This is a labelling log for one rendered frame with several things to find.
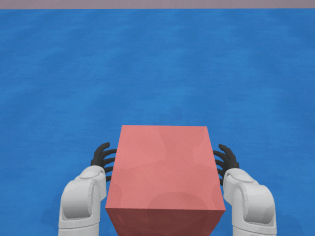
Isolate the carton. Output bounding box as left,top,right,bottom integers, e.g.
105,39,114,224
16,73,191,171
105,125,226,236

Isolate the robot right forearm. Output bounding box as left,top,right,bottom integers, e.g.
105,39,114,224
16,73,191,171
223,168,277,236

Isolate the robot left forearm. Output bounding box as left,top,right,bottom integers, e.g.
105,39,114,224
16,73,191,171
58,165,107,236

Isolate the left robot hand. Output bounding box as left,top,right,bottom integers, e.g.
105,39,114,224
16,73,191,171
90,142,117,182

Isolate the right robot hand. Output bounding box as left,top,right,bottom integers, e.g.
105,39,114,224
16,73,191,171
212,143,240,185

